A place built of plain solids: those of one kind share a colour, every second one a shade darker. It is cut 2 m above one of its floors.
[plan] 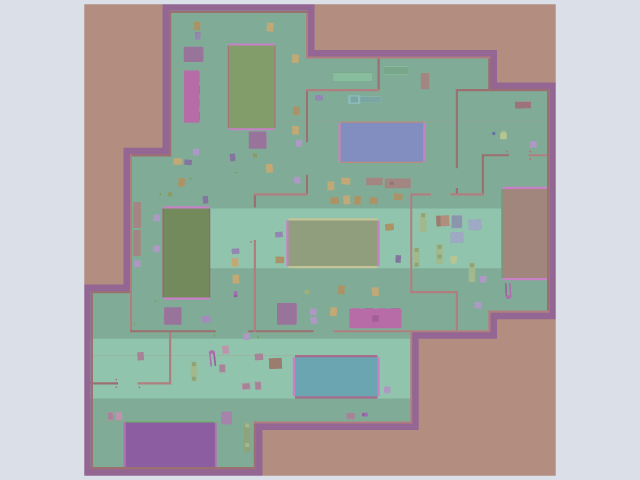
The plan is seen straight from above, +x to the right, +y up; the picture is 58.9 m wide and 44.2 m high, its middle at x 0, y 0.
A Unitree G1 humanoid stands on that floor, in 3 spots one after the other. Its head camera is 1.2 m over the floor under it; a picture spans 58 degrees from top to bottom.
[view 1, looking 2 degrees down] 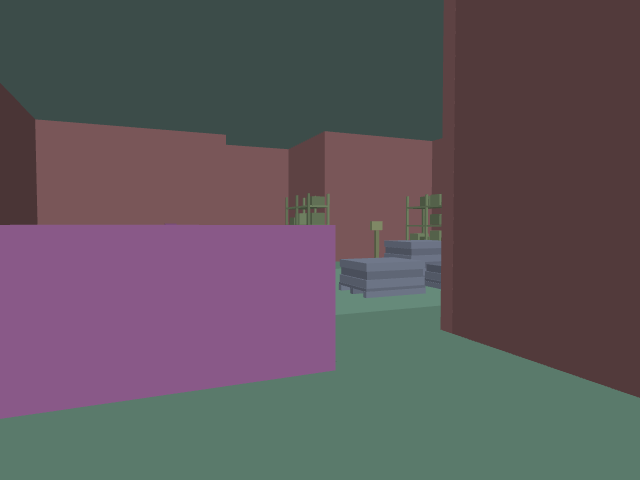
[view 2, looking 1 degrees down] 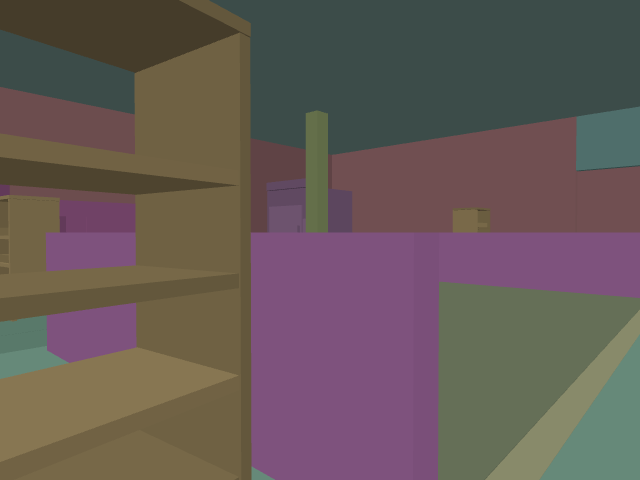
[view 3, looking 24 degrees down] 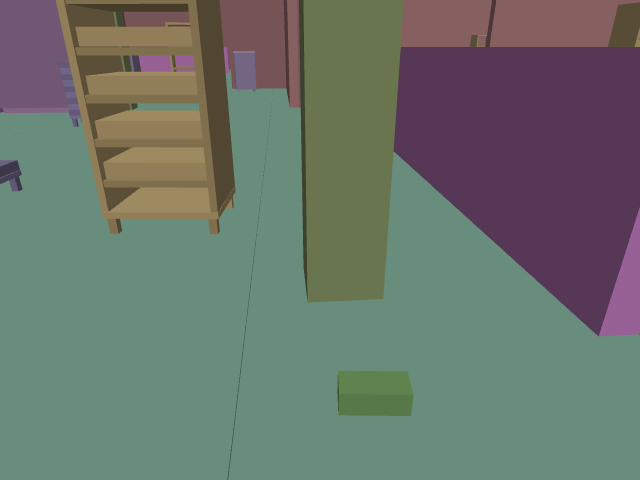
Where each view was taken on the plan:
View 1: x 18.30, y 8.10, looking -113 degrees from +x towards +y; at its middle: wall_low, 3.48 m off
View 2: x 6.90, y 2.60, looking -138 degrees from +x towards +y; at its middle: wall_low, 1.89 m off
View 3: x -15.90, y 4.50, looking -5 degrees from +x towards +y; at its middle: wall_column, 2.09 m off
